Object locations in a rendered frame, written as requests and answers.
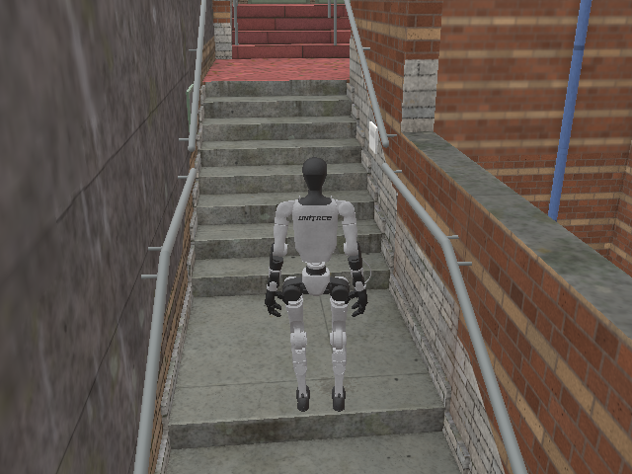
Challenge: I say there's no right robot upper arm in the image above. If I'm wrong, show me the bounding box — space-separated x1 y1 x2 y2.
336 199 358 256

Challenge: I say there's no right robot thigh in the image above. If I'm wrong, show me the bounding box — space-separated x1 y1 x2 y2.
330 276 350 350

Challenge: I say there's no robot left hand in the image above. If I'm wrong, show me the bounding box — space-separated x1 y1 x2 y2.
265 290 288 317

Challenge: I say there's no robot left foot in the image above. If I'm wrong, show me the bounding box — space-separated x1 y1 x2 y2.
296 385 310 412

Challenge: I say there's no left robot upper arm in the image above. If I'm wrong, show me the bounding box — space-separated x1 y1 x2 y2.
273 200 294 257

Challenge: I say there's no left robot forearm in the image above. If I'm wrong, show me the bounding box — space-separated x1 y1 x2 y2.
267 242 283 291

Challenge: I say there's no robot right hand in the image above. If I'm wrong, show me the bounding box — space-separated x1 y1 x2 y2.
345 289 368 317

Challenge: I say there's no right robot forearm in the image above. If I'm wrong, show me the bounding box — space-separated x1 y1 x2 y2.
348 241 366 291

